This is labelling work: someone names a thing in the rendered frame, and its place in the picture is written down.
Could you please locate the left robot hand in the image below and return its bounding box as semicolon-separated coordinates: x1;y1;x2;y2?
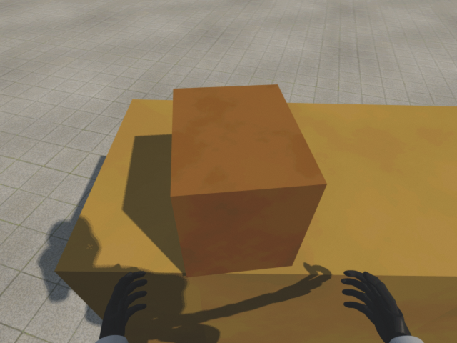
99;271;147;339

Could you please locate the pedestal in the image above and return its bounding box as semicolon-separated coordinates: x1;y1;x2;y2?
54;99;457;343

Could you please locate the right robot hand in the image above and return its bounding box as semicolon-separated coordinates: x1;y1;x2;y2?
341;270;411;343

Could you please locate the carton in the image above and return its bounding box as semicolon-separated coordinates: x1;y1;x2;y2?
171;84;327;277

